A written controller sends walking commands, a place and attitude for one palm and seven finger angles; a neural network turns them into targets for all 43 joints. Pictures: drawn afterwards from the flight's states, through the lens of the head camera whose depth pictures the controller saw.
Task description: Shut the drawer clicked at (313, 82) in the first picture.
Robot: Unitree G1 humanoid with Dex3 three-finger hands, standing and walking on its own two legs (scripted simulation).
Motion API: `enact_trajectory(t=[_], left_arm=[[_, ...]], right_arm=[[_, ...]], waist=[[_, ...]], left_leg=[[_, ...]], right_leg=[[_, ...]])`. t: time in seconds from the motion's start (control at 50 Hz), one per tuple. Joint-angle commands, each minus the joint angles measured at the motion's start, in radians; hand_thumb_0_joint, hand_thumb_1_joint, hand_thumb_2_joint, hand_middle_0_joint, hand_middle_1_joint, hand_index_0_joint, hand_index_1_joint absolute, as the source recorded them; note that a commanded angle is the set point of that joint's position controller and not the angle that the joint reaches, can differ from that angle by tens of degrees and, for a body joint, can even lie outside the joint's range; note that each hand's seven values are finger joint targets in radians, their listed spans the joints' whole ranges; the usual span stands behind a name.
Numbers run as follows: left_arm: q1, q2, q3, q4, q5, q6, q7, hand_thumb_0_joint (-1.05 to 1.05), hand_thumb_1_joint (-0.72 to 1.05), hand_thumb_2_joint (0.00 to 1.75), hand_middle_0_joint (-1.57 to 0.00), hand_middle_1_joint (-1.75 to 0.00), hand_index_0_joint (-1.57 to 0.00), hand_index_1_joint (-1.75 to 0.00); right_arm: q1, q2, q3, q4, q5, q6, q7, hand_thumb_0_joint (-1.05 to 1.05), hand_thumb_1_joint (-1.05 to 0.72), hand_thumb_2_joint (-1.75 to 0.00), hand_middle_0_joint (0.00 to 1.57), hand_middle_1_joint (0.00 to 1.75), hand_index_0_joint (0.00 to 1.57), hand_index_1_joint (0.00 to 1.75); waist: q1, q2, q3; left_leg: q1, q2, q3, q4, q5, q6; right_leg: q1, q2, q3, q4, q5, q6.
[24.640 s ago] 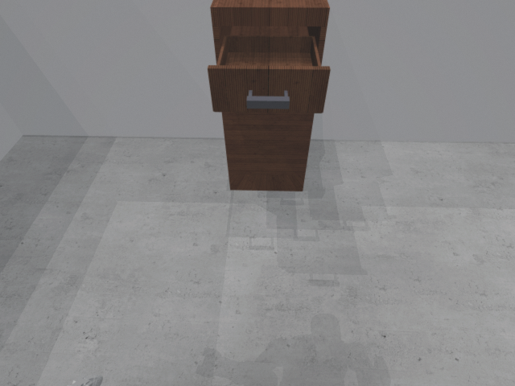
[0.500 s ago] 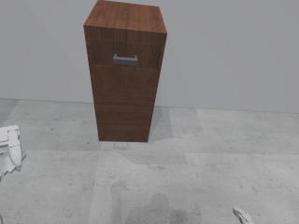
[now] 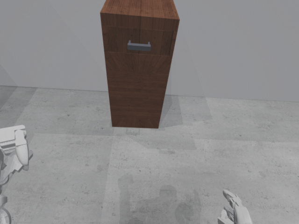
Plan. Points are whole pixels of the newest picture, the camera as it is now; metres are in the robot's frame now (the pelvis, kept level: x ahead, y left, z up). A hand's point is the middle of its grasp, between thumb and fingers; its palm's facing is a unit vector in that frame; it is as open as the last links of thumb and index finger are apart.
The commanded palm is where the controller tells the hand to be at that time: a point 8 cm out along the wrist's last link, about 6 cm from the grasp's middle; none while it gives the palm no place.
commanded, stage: stop stepping back and stand still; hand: left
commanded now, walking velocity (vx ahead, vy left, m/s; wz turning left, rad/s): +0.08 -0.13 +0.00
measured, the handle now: (139, 44) +0.96 +0.10 +0.01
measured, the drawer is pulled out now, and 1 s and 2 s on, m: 0.00 0.00 0.00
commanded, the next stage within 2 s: let the arm hang, fingers relaxed in 0.20 s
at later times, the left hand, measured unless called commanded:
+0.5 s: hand (82, 223) +0.15 +0.19 -0.11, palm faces +0.11 -0.95 -0.29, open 3.1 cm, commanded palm none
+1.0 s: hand out of the picture -0.01 +0.16 -0.15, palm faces +0.09 -0.98 -0.20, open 6.5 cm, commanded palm none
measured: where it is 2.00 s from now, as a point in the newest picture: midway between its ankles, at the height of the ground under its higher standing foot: outside the picture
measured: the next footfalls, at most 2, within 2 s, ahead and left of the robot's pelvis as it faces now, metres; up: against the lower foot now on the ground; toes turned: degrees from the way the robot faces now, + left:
right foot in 0.20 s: +0.07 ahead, -0.12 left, +0.00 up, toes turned +3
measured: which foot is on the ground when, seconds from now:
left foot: down 0.00-1.00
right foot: up 0.00-0.18, down 0.20-1.00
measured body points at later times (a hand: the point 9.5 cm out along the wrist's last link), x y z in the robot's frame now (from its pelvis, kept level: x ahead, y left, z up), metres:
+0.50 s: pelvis +0.01 -0.02 +0.00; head +0.03 -0.04 +0.44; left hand +0.14 +0.24 -0.09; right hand +0.15 -0.26 -0.14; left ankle +0.04 +0.11 -0.72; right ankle +0.03 -0.12 -0.72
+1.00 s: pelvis +0.01 -0.01 +0.03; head +0.02 -0.02 +0.48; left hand -0.01 +0.21 -0.13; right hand +0.01 -0.22 -0.14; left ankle +0.01 +0.09 -0.72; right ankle +0.03 -0.12 -0.72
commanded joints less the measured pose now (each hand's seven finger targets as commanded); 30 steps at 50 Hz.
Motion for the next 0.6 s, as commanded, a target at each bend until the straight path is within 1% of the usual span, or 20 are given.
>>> enact_trajectory(t=[0.0, 0.04, 0.08, 0.12, 0.14, 0.16, 0.18, 0.2, 0.22, 0.26, 0.28, 0.3, 0.32, 0.36, 0.4, 0.42, 0.46, 0.48, 0.52, 0.58], left_arm=[[0.05, 0.265, 0.188, -0.354, 0.001, -0.114, 0.003, 0.0, 0.9, 0.9, -1.4, -1.6, -1.4, -1.6], [0.141, 0.233, 0.194, -0.315, -0.009, -0.106, 0.003, 0.0, 0.9, 0.9, -1.4, -1.6, -1.4, -1.6], [0.176, 0.21, 0.189, -0.227, -0.016, -0.097, 0.005, 0.0, 0.9, 0.9, -1.4, -1.6, -1.4, -1.6], [0.156, 0.198, 0.174, -0.156, -0.013, -0.083, 0.006, 0.0, 0.9, 0.9, -1.4, -1.6, -1.4, -1.6], [0.17, 0.178, 0.153, -0.109, -0.013, -0.075, 0.004, 0.0, 0.9, 0.9, -1.4, -1.6, -1.4, -1.6], [0.131, 0.207, 0.16, -0.116, -0.013, -0.07, 0.004, 0.0, 0.9, 0.9, -1.4, -1.6, -1.4, -1.6], [0.094, 0.237, 0.176, -0.123, -0.028, -0.069, 0.005, 0.0, 0.9, 0.9, -1.4, -1.6, -1.4, -1.6], [0.029, 0.252, 0.186, -0.164, -0.021, -0.087, 0.012, 0.0, 0.9, 0.9, -1.4, -1.6, -1.4, -1.6], [0.037, 0.218, 0.171, -0.122, -0.02, -0.084, 0.01, 0.0, 0.9, 0.9, -1.4, -1.6, -1.4, -1.6], [0.032, 0.194, 0.127, -0.192, -0.01, -0.077, 0.009, 0.0, 0.9, 0.9, -1.4, -1.6, -1.4, -1.6], [-0.093, -0.032, -0.221, 0.629, 0.095, 0.094, -0.123, 0.0, 0.9, 0.9, -1.4, -1.6, -1.4, -1.6], [-0.029, -0.055, -0.228, 0.659, 0.073, 0.161, -0.153, 0.0, 0.9, 0.9, -1.36, -1.56, -1.36, -1.56], [-0.027, -0.086, -0.241, 0.686, 0.066, 0.183, -0.158, 0.0, 0.9, 0.9, -1.32, -1.51, -1.32, -1.51], [-0.157, -0.09, -0.255, 0.753, 0.06, 0.172, -0.164, 0.0, 0.9, 0.9, -1.24, -1.43, -1.24, -1.43], [-0.173, -0.061, -0.261, 0.915, 0.05, 0.167, -0.156, 0.0, 0.9, 0.9, -1.16, -1.34, -1.16, -1.34], [-0.136, -0.041, -0.259, 1.016, 0.047, 0.167, -0.153, 0.0, 0.9, 0.9, -1.12, -1.3, -1.12, -1.3], [-0.156, 0.05, -0.266, 1.178, 0.052, 0.155, -0.152, 0.0, 0.9, 0.9, -1.04, -1.21, -1.04, -1.21], [-0.193, 0.056, -0.279, 1.242, 0.049, 0.15, -0.155, 0.0, 0.9, 0.9, -1.0, -1.17, -1.0, -1.17], [-0.244, 0.036, -0.291, 1.331, 0.051, 0.145, -0.154, 0.0, 0.9, 0.9, -0.92, -1.08, -0.92, -1.08], [-0.268, -0.014, -0.281, 1.395, 0.043, 0.147, -0.141, 0.0, 0.9, 0.9, -0.8, -0.95, -0.8, -0.95]], right_arm=[[-0.065, -0.107, -0.038, -0.15, 0.007, -0.076, 0.035, 0.0, -0.9, -0.9, 0.2, 0.3, 0.2, 0.3], [-0.083, -0.112, -0.041, -0.16, 0.01, -0.064, 0.045, 0.0, -0.9, -0.9, 0.2, 0.3, 0.2, 0.3], [-0.079, -0.121, -0.042, -0.174, 0.002, -0.036, 0.039, 0.0, -0.9, -0.9, 0.2, 0.3, 0.2, 0.3], [-0.078, -0.123, -0.049, -0.184, 0.005, -0.006, 0.029, 0.0, -0.9, -0.9, 0.2, 0.3, 0.2, 0.3], [-0.076, -0.117, -0.048, -0.187, 0.011, 0.0, 0.024, 0.0, -0.9, -0.9, 0.2, 0.3, 0.2, 0.3], [-0.083, -0.108, -0.055, -0.186, 0.016, 0.01, 0.022, 0.0, -0.9, -0.9, 0.2, 0.3, 0.2, 0.3], [-0.074, -0.117, -0.055, -0.178, 0.013, 0.004, 0.019, 0.0, -0.9, -0.9, 0.2, 0.3, 0.2, 0.3], [-0.061, -0.117, -0.049, -0.155, 0.005, -0.011, 0.025, 0.0, -0.9, -0.9, 0.2, 0.3, 0.2, 0.3], [-0.045, -0.105, -0.047, -0.125, 0.009, -0.019, 0.027, 0.0, -0.9, -0.9, 0.2, 0.3, 0.2, 0.3], [-0.088, -0.113, -0.044, -0.132, 0.011, -0.017, 0.017, 0.0, -0.9, -0.9, 0.2, 0.3, 0.2, 0.3], [0.02, -0.198, -0.077, 0.103, -0.006, -0.031, 0.124, 0.0, -0.9, -0.9, 0.2, 0.3, 0.2, 0.3], [0.043, -0.171, -0.071, 0.065, -0.009, 0.031, 0.118, 0.0, -0.9, -0.9, 0.2, 0.3, 0.2, 0.3], [0.004, -0.198, -0.067, 0.041, -0.018, 0.055, 0.104, 0.0, -0.9, -0.9, 0.2, 0.3, 0.2, 0.3], [0.011, -0.207, -0.054, 0.01, -0.05, 0.055, 0.083, 0.0, -0.9, -0.9, 0.2, 0.3, 0.2, 0.3], [-0.003, -0.208, -0.047, 0.033, -0.046, 0.066, 0.07, 0.0, -0.9, -0.9, 0.2, 0.3, 0.2, 0.3], [-0.038, -0.196, -0.042, 0.049, -0.035, 0.078, 0.067, 0.0, -0.9, -0.9, 0.2, 0.3, 0.2, 0.3], [-0.035, -0.105, -0.034, 0.083, -0.01, 0.104, 0.07, 0.0, -0.9, -0.9, 0.2, 0.3, 0.2, 0.3], [-0.039, -0.1, -0.037, 0.108, -0.013, 0.122, 0.069, 0.0, -0.9, -0.9, 0.2, 0.3, 0.2, 0.3], [0.009, -0.086, -0.042, 0.168, -0.009, 0.13, 0.069, 0.0, -0.9, -0.9, 0.2, 0.3, 0.2, 0.3], [0.086, -0.04, -0.038, 0.23, -0.009, 0.126, 0.068, 0.0, -0.9, -0.9, 0.2, 0.3, 0.2, 0.3]], waist=[[-0.015, 0.273, 0.002], [0.005, 0.294, -0.026], [0.003, 0.315, -0.041], [0.006, 0.238, -0.066], [0.005, 0.132, -0.052], [-0.002, -0.099, -0.027], [-0.014, -0.202, -0.019], [-0.019, -0.151, -0.077], [-0.024, -0.127, -0.092], [-0.029, -0.113, -0.044], [-0.104, 0.025, -0.034], [-0.059, 0.164, -0.066], [-0.025, 0.229, -0.061], [-0.029, 0.087, -0.074], [0.006, 0.096, -0.129], [0.04, 0.091, -0.142], [0.024, -0.142, -0.089], [0.018, -0.177, -0.035], [-0.011, -0.009, -0.04], [-0.032, 0.065, -0.082]], left_leg=[[0.081, 0.328, -0.481, -0.464, -0.134, 0.195], [-0.02, 0.252, -0.259, -0.446, -0.181, 0.127], [-0.18, 0.219, -0.179, -0.454, -0.306, 0.092], [-0.254, 0.164, -0.113, -0.331, -0.367, 0.055], [-0.255, 0.098, -0.06, -0.167, -0.318, 0.036], [-0.285, 0.012, -0.015, 0.111, -0.239, 0.014], [-0.282, -0.031, -0.029, 0.291, -0.148, -0.001], [-0.247, -0.007, -0.052, 0.329, -0.133, -0.008], [-0.142, 0.006, -0.068, 0.26, -0.169, -0.004], [0.026, 0.012, -0.03, -0.006, -0.064, 0.007], [0.024, 0.068, -0.074, 0.003, 0.176, 0.007], [0.045, 0.101, -0.223, -0.099, 0.296, 0.039], [-0.021, 0.206, -0.334, -0.187, 0.228, 0.114], [-0.012, 0.26, -0.497, -0.222, 0.527, 0.195], [0.046, 0.221, -0.378, -0.168, 0.772, 0.173], [-0.019, 0.157, -0.278, -0.128, 0.628, 0.123], [-0.08, -0.045, -0.064, 0.031, 0.023, -0.008], [-0.085, -0.053, -0.073, 0.091, -0.19, -0.016], [-0.041, -0.04, -0.078, 0.117, -0.164, -0.015], [0.104, -0.01, -0.077, -0.14, 0.052, -0.004]], right_leg=[[-0.251, -0.036, 0.097, 0.26, 0.032, 0.009], [-0.067, -0.025, 0.029, 0.053, 0.091, 0.01], [0.175, 0.022, -0.05, -0.107, 0.066, 0.004], [0.349, 0.061, -0.079, -0.26, 0.035, -0.005], [0.337, 0.028, -0.005, -0.384, -0.005, -0.025], [0.26, -0.126, 0.297, -0.562, -0.106, -0.096], [0.196, -0.277, 0.509, -0.652, 0.005, -0.167], [0.217, -0.298, 0.466, -0.609, 0.122, -0.191], [0.117, -0.265, 0.378, -0.587, 0.002, -0.166], [0.029, -0.197, 0.238, -0.505, 0.042, -0.124], [-0.09, -0.213, 0.006, -0.179, 0.477, -0.06], [-0.11, -0.068, 0.021, -0.094, 0.296, 0.001], [-0.129, -0.02, -0.009, 0.009, 0.056, 0.028], [-0.123, 0.007, 0.036, 0.072, -0.017, 0.037], [0.015, 0.011, 0.055, -0.064, 0.067, 0.038], [0.168, -0.003, 0.076, -0.215, 0.243, 0.033], [0.174, -0.202, 0.349, -0.453, 0.551, -0.051], [0.138, -0.242, 0.399, -0.505, 0.611, -0.096], [0.157, -0.212, 0.36, -0.489, 0.644, -0.141], [0.172, -0.151, 0.242, -0.431, 0.615, -0.106]])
